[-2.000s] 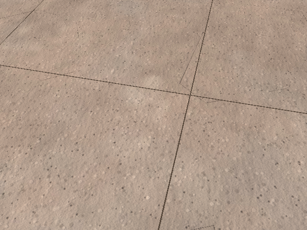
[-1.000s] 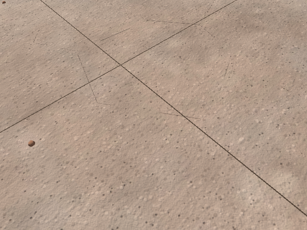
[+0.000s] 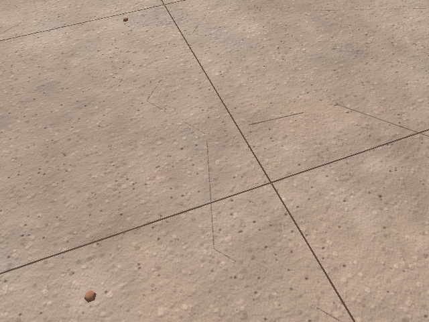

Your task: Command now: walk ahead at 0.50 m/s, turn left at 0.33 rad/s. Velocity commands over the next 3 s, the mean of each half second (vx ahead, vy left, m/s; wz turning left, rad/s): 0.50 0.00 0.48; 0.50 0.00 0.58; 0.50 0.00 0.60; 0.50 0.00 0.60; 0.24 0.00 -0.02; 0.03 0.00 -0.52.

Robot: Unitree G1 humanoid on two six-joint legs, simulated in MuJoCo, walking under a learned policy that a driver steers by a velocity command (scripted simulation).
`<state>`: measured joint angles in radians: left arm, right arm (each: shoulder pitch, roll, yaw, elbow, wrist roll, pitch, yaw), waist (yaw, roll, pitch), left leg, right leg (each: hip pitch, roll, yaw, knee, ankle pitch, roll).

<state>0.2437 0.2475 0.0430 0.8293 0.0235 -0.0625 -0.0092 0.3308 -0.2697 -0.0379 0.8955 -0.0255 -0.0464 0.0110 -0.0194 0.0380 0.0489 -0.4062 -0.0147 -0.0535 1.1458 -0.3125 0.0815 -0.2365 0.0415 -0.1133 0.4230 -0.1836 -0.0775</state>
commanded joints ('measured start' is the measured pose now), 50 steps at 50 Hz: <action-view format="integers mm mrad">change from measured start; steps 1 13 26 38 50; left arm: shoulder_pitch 61 187 55 -303 -19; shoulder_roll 95 122 105 98 120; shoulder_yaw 21 23 13 2 21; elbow -10 81 -50 -191 -141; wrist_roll -8 -9 25 10 12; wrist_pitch -38 -32 19 31 7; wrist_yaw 0 25 3 -13 20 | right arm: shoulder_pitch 53 -328 -64 143 46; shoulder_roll -50 -10 -111 -159 -123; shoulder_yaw -12 10 -52 -66 -46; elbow -32 -171 -78 -36 -93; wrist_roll -6 -10 27 16 2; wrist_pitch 18 14 -1 -11 3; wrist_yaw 16 53 -15 -14 1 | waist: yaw -3 64 47 -73 26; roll -111 -105 -49 16 -63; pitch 4 50 -63 2 -54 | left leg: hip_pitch -124 -195 295 403 -187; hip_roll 65 54 170 118 12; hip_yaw -28 149 -247 -279 -58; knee -1 -523 -909 -897 63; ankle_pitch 68 286 476 483 -32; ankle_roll -15 9 224 163 -2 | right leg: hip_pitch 53 293 -323 -463 175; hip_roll -286 -290 -164 -104 -373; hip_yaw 220 -65 139 119 523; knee -295 -237 727 283 -192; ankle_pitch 125 511 -160 148 -177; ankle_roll -101 -52 101 126 -83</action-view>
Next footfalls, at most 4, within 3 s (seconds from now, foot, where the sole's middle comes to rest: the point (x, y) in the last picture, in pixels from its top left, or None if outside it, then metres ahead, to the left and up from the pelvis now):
0.36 left None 0.35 0.12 -0.78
0.90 right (203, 257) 0.70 0.08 -0.78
1.42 left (106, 242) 0.77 0.42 -0.78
1.98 right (66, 174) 1.08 0.62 -0.78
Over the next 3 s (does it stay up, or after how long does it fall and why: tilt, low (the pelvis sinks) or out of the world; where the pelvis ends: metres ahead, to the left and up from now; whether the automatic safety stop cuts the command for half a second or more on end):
stays up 1.00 0.65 0.00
